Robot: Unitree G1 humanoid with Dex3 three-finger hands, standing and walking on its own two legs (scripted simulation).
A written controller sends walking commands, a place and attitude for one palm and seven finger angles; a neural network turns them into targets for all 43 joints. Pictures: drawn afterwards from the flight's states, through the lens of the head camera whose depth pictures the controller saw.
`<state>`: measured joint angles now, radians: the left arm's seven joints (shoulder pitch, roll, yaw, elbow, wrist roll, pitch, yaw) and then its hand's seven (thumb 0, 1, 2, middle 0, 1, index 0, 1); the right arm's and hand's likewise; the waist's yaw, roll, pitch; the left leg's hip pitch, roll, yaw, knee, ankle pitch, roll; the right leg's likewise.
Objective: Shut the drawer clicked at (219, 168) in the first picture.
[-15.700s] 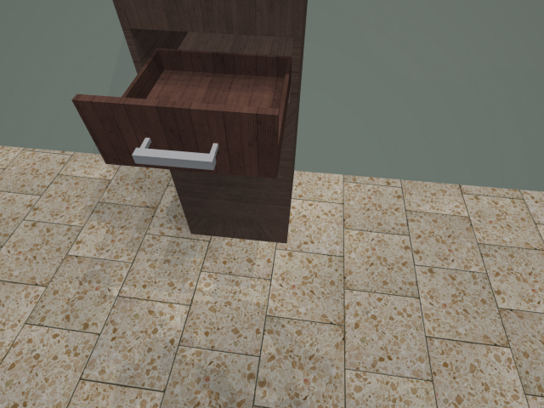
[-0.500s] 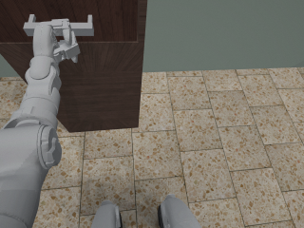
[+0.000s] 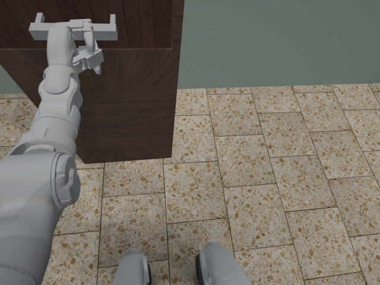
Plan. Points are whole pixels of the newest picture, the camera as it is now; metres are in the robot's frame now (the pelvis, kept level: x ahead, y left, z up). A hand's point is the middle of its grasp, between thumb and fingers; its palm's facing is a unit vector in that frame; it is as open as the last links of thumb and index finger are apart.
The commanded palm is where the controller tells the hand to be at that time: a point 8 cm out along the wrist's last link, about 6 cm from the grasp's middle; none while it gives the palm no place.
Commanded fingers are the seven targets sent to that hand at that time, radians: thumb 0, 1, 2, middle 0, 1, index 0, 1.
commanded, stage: pull the fist back off the drawer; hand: left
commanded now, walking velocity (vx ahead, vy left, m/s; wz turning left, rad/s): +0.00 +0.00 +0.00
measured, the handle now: (76, 25) +0.63 +0.15 +0.11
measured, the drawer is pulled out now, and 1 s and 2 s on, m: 0.00 0.00 0.00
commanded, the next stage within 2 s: draw the hand back to the body in 0.40 s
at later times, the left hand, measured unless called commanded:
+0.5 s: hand (96, 54) +0.54 +0.11 +0.11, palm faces -0.02 -1.00 -0.02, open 3.3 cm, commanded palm +0.51 +0.16 +0.11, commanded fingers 0.00 0.90 0.90 -1.40 -1.60 -1.40 -1.60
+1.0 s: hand (51, 100) +0.41 +0.16 +0.16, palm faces -0.02 -1.00 -0.02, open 3.3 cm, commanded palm +0.37 +0.21 +0.17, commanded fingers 0.00 0.90 0.90 -1.40 -1.60 -1.40 -1.60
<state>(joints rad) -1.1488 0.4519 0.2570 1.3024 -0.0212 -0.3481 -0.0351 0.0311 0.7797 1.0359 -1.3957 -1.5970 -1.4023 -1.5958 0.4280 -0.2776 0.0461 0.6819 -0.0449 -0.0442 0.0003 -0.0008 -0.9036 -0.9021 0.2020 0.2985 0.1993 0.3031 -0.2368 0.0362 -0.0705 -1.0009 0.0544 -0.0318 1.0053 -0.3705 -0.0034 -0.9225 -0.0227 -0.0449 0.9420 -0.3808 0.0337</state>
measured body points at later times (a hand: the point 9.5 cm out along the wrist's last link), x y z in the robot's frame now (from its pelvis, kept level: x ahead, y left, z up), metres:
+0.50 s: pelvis +0.04 -0.01 +0.01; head +0.14 -0.01 +0.45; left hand +0.54 +0.17 +0.12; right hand +0.03 -0.27 -0.10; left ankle +0.05 +0.12 -0.67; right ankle +0.03 -0.15 -0.67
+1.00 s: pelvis +0.06 -0.02 +0.05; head +0.08 -0.03 +0.50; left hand +0.40 +0.21 +0.16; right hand +0.21 -0.26 -0.05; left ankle +0.05 +0.12 -0.67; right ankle +0.03 -0.15 -0.67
